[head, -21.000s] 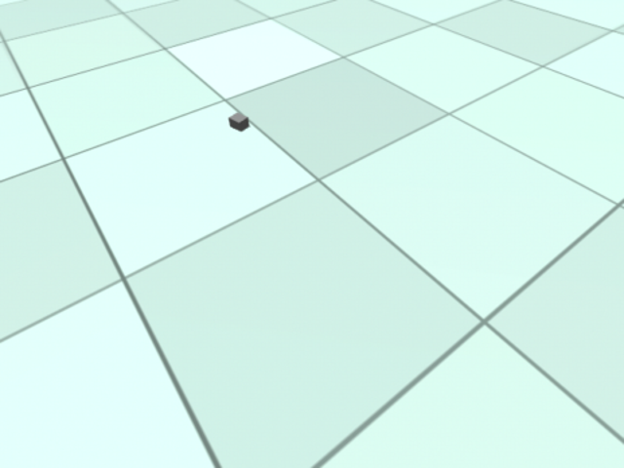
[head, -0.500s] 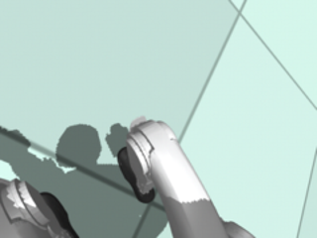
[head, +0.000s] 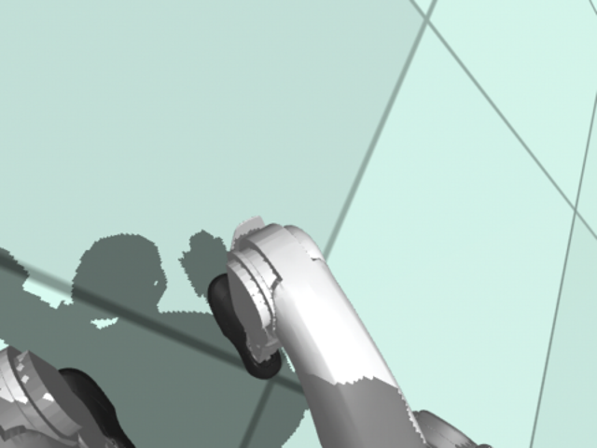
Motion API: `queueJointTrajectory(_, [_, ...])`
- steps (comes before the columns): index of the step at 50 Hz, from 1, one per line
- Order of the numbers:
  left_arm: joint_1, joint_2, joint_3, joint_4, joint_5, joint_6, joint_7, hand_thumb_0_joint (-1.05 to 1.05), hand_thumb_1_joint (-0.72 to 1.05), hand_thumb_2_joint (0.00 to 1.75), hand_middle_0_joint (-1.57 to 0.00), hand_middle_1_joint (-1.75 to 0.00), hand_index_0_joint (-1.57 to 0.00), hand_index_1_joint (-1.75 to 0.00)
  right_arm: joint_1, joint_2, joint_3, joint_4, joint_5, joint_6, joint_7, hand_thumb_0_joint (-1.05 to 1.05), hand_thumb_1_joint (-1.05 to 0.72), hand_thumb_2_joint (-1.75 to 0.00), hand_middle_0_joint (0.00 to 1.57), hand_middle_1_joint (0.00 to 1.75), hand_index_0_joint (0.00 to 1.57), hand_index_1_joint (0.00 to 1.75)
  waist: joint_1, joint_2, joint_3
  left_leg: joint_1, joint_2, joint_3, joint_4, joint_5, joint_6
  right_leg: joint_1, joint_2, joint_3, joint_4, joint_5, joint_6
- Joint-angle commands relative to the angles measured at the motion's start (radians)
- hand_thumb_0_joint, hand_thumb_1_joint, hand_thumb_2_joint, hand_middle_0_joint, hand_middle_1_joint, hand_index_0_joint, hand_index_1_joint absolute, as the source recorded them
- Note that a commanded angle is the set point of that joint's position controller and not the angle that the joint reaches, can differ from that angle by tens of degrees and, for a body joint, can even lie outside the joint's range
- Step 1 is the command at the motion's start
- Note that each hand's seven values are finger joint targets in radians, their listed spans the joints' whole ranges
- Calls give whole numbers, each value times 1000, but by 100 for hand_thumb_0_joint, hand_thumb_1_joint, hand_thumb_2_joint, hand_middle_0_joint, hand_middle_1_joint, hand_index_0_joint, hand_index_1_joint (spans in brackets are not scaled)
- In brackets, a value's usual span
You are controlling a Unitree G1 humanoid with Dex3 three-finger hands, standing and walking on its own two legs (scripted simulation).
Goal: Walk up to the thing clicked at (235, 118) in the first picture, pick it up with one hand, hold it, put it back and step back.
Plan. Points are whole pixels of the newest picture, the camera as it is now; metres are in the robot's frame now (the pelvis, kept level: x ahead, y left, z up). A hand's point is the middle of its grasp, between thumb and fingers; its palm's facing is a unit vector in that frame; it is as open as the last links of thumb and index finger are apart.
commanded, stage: rest palm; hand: left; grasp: from above
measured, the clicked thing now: out of the picture +0.46 +0.39 -0.30
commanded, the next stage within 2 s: close in 0.76 s
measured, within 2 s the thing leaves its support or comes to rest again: neither
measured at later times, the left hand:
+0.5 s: hand out of the picture +0.46 +0.35 -0.27, palm faces -0.14 -0.41 -0.90, open 14.2 cm
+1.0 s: hand out of the picture +0.45 +0.36 -0.27, palm faces -0.16 -0.41 -0.90, open 13.6 cm
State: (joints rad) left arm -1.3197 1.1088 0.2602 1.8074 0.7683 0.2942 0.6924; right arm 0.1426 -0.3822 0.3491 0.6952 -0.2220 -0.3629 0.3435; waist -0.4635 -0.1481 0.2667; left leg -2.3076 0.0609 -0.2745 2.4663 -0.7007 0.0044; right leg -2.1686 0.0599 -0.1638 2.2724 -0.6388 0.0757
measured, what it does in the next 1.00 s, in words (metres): stands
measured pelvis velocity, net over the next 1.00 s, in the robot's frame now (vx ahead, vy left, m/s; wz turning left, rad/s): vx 0.00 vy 0.00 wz -0.02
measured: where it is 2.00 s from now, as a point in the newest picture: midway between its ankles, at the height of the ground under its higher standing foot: (187, 391)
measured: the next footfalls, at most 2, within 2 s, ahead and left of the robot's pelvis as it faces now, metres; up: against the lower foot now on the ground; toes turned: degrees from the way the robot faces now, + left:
none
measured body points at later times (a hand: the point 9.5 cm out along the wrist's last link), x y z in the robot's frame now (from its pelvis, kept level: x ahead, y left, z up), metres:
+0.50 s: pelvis +0.00 +0.00 +0.00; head +0.32 +0.12 +0.29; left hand +0.46 +0.37 -0.22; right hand +0.01 -0.24 -0.03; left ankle +0.07 +0.13 -0.30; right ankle +0.13 -0.13 -0.30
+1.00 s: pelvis +0.00 +0.00 +0.00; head +0.32 +0.13 +0.29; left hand +0.46 +0.38 -0.22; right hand +0.02 -0.24 -0.03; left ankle +0.07 +0.13 -0.30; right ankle +0.13 -0.13 -0.30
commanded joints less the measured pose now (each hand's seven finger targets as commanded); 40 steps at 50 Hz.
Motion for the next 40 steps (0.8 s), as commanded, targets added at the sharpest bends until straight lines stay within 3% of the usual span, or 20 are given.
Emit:
queueJointTrajectory(1, [-229, 174, -23, -108, -8, 7, 32, 0, -59, 104, -10, -96, -6, -100, 245, -340, -70, 38, -3, 4, 2, 0, -91, -91, 20, 30, 20, 30, -84, 569, -632, 504, 32, 79, -251, 213, -11, 378, 32, -117, -192, 259, -76])
queueJointTrajectory(3, [-224, 180, -25, -95, 6, 13, 40, 0, -60, 104, -10, -95, -6, -99, 250, -345, -66, 38, -1, 6, 4, 0, -90, -91, 20, 30, 20, 30, -83, 572, -648, 516, 35, 75, -246, 230, -11, 382, 31, -123, -195, 270, -77])
queueJointTrajectory(10, [-236, 202, -17, -100, 1, 15, 49, 0, -57, 102, -10, -96, -6, -100, 236, -349, -56, 31, 2, 12, 3, 0, -90, -90, 20, 30, 20, 30, -75, 604, -633, 539, 42, 67, -256, 232, -19, 368, 29, -130, -189, 268, -82])
queueJointTrajectory(15, [-231, 187, -30, -125, -12, 12, 43, 0, -56, 102, -10, -97, -6, -100, 234, -348, -48, 13, -3, 15, 5, 0, -90, -90, 20, 30, 20, 30, -85, 594, -636, 524, 39, 74, -241, 267, -16, 393, 32, -128, -186, 299, -79])
queueJointTrajectory(22, [-222, 213, -17, -110, 0, 12, 53, 0, -54, 101, -10, -97, -7, -100, 234, -360, -44, 8, 2, 24, 7, 0, -90, -90, 20, 30, 20, 30, -80, 613, -636, 553, 48, 57, -253, 272, -21, 380, 32, -137, -178, 299, -82])
queueJointTrajectory(29, [-208, 251, -3, -127, -5, 4, 48, 0, -51, 100, -11, -98, -9, -101, 232, -356, -48, 8, -2, 20, 2, 0, -90, -90, 20, 30, 20, 30, -77, 581, -622, 496, 38, 79, -243, 221, -10, 418, 36, -127, -203, 272, -75])
queueJointTrajectory(40, [-206, 221, -23, -135, 9, 6, 35, 0, -51, 99, -10, -99, -8, -101, 241, -356, -53, 9, 2, 20, -4, 0, -90, -90, 20, 30, 20, 30, -80, 602, -642, 534, 45, 66, -254, 253, -18, 397, 41, -135, -193, 286, -83])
